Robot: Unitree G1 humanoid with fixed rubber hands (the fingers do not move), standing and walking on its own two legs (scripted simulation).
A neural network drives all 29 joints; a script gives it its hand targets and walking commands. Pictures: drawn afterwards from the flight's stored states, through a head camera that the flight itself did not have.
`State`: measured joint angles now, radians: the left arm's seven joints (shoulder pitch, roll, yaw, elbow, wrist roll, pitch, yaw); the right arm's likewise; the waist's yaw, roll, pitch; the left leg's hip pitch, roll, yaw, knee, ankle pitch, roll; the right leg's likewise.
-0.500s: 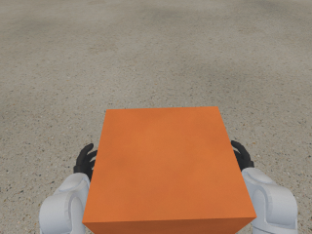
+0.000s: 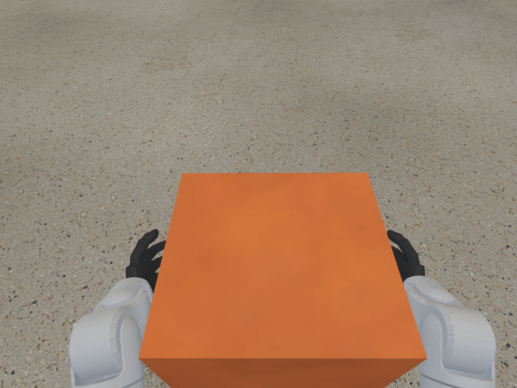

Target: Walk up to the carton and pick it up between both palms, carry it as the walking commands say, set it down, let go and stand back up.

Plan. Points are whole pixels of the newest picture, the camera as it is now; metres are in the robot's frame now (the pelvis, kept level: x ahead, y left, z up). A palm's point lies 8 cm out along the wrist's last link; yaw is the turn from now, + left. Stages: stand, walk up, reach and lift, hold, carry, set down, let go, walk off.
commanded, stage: carry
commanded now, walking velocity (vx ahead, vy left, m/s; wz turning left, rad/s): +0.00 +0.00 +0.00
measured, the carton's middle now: (274, 295) +0.25 -0.01 +0.02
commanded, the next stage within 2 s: hold in 0.76 s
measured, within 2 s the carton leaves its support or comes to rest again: neither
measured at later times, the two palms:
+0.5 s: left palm (150, 281) +0.25 +0.16 +0.08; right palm (407, 280) +0.24 -0.20 +0.07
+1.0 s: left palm (160, 266) +0.30 +0.17 +0.03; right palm (391, 283) +0.26 -0.19 +0.03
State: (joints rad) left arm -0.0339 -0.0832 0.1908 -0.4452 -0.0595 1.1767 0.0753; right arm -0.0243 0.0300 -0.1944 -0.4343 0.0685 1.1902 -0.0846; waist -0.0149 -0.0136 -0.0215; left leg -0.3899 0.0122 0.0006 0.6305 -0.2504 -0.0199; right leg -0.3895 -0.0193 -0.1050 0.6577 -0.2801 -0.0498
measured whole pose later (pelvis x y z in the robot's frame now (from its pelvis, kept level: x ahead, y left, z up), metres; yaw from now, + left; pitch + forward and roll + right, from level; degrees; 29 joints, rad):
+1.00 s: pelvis +0.01 +0.00 +0.01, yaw -4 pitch -3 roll +0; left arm -0.16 0.12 0.07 0.13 0.03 0.74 -0.06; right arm -0.09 0.01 -0.09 0.09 -0.05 0.75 -0.07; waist 0.02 -0.04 0.06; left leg -0.24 0.00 -0.05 0.53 -0.24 -0.02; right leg -0.24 0.05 -0.02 0.51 -0.22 -0.06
